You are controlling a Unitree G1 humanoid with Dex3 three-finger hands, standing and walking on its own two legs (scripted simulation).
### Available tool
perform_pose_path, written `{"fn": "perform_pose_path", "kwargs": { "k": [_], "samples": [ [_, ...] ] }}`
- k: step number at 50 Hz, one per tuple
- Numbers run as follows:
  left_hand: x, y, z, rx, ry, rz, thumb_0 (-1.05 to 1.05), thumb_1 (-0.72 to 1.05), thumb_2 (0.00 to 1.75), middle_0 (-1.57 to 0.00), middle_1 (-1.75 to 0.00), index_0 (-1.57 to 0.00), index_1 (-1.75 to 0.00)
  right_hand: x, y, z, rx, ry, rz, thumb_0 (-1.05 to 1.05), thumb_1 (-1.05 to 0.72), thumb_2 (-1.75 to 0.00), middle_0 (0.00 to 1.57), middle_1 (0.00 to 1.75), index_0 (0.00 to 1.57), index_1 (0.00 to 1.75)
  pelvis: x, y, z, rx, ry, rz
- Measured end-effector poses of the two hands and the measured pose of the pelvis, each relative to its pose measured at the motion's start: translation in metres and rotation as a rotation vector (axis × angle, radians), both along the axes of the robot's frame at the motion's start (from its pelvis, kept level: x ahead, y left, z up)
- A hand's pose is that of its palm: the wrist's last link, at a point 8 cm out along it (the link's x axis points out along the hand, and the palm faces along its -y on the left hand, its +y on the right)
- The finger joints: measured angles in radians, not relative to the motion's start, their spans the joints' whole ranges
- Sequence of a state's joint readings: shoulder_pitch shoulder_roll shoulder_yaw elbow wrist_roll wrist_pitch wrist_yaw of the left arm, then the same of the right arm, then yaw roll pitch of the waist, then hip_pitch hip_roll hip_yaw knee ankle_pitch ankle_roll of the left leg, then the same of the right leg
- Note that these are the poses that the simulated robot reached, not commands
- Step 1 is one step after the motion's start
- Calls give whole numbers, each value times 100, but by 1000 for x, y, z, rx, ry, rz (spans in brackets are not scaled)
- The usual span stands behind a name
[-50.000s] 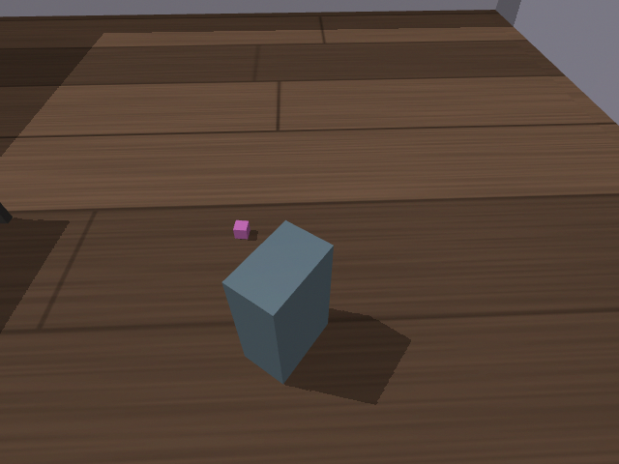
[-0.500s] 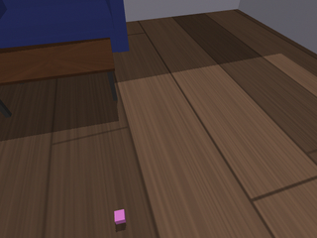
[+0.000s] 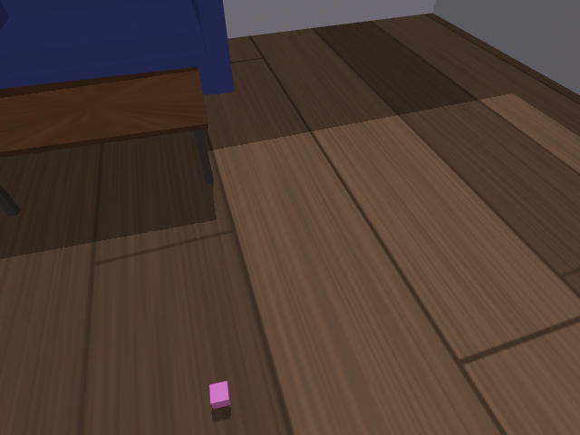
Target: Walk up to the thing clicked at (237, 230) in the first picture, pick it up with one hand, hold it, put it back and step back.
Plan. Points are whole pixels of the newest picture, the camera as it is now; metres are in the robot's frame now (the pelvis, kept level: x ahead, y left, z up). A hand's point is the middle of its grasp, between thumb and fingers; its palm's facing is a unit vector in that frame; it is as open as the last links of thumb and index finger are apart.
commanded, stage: stand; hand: left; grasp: from above
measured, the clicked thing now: (220, 394) +0.40 +0.25 -0.75
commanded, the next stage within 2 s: step back in 0.32 s
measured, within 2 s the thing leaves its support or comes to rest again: neither
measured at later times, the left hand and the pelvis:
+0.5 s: hand out of the picture +0.06 +0.25 -0.17, palm faces +0.00 -0.93 -0.38, open 7.4 cm; pelvis -0.03 -0.01 -0.01, yaw -1 degrees
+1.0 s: hand out of the picture -0.02 +0.26 -0.18, palm faces +0.02 -0.93 -0.37, open 7.4 cm; pelvis -0.13 +0.00 -0.03, yaw +3 degrees
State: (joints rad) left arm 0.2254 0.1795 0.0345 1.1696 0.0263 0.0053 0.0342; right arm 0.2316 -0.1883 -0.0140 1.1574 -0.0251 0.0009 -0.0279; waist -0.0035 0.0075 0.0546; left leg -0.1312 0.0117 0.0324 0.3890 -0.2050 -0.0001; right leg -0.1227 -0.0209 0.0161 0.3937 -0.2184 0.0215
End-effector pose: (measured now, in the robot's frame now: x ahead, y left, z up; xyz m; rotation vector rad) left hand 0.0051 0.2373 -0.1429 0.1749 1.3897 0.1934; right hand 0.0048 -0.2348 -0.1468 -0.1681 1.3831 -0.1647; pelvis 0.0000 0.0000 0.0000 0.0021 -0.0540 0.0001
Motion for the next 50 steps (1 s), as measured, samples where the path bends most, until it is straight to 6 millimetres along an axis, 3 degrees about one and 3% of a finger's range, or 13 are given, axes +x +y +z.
{"fn": "perform_pose_path", "kwargs": {
  "k": [17, 26, 30, 33, 36, 41, 50],
  "samples": [
    [20, 23, 7, 42, -73, -22, 0, 91, 90, -20, -30, -20, -29, 19, -29, 10, -56, -64, 23, 0, -90, -90, 20, 30, 20, 29, -5, -2, -1, -2, 1, 3],
    [46, 61, 16, 172, -154, -94, 0, 90, 90, -20, -30, -20, -29, 45, -82, 13, -140, -157, 41, 0, -90, -90, 20, 30, 20, 30, -37, -15, -16, 19, 20, -11],
    [40, 62, 22, 229, -185, -115, 0, 91, 90, -20, -30, -20, -29, 58, -109, 7, -167, -211, 52, 0, -90, -90, 20, 30, 20, 30, -49, -27, -27, 8, 16, -16],
    [29, 57, 29, 234, -178, -132, 0, 91, 90, -20, -30, -20, -29, 59, -115, 10, -176, -225, 65, 0, -90, -90, 20, 30, 20, 29, -61, -29, -23, 23, 16, -21],
    [20, 52, 34, 229, -177, -130, 0, 90, 90, -20, -30, -20, -29, 47, -113, 12, -168, -215, 83, 0, -91, -90, 20, 30, 20, 29, -71, -28, -18, 22, 25, -13],
    [14, 47, 33, 210, -247, -110, 0, 90, 90, -20, -30, -20, -30, 9, -103, 8, -166, -121, 143, 0, -90, -90, 20, 30, 20, 29, -88, -25, -17, 14, 33, 21],
    [-31, 66, 5, 148, -251, -92, 0, 90, 90, -21, -30, -20, -30, -59, -74, 12, -180, -73, 166, 0, -90, -90, 20, 30, 20, 30, -134, -3, -26, 7, 9, 51]
  ]
}}
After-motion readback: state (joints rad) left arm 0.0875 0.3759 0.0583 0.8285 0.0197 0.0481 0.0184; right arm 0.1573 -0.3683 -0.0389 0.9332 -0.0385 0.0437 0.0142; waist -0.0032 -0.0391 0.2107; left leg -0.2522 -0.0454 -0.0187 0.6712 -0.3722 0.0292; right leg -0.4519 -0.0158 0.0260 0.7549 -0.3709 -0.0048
